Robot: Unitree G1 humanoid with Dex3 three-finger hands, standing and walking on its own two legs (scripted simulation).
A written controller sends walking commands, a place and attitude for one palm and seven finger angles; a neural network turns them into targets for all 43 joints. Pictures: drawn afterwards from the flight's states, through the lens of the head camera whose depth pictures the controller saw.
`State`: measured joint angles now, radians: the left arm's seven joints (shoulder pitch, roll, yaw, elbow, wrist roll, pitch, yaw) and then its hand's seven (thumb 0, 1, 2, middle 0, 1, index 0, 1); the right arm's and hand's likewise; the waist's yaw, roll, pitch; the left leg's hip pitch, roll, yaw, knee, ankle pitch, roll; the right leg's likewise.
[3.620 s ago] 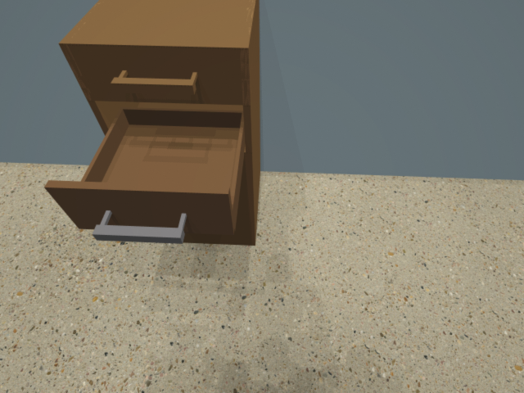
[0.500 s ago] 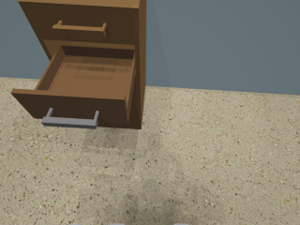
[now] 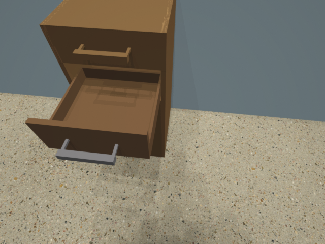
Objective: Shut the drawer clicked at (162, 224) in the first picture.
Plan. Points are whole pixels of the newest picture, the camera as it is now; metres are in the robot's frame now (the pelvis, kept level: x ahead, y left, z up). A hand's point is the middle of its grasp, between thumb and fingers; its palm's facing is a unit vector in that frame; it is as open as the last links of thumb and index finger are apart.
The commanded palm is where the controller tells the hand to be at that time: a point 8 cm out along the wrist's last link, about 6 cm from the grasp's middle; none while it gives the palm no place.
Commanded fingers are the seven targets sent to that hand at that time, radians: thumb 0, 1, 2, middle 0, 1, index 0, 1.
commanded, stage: come to a stop and stand still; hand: left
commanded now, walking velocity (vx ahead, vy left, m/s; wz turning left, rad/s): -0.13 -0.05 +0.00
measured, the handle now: (88, 150) +0.39 +0.27 -0.11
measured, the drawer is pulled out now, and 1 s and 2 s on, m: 0.30 0.30 0.30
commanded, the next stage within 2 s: look again from close up in 1.08 s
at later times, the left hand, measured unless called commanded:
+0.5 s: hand out of the picture +0.11 +0.18 -0.17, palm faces +0.01 -0.97 -0.24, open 7.4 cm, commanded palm none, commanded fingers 0.00 0.90 0.90 -0.20 -0.30 -0.20 -0.30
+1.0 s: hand out of the picture -0.06 +0.21 -0.17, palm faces +0.03 -0.98 -0.21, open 7.4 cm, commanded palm none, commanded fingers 0.00 0.90 0.90 -0.20 -0.30 -0.20 -0.30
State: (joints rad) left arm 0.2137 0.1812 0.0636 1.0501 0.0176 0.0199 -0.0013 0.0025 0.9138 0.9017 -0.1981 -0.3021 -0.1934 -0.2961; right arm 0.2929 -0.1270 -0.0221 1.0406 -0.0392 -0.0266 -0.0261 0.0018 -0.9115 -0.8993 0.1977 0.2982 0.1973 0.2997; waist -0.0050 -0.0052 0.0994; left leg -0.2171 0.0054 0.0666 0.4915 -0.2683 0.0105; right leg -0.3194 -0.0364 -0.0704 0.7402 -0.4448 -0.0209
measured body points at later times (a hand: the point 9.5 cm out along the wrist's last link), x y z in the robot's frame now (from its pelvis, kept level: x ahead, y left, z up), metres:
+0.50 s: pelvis +0.02 -0.01 +0.00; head +0.07 -0.01 +0.44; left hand +0.11 +0.23 -0.15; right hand +0.05 -0.26 -0.16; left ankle +0.00 +0.12 -0.74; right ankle +0.02 -0.11 -0.74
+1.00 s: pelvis -0.04 +0.03 +0.00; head -0.04 +0.03 +0.45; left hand -0.06 +0.26 -0.15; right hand -0.02 -0.20 -0.15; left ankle -0.01 +0.12 -0.74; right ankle +0.02 -0.10 -0.73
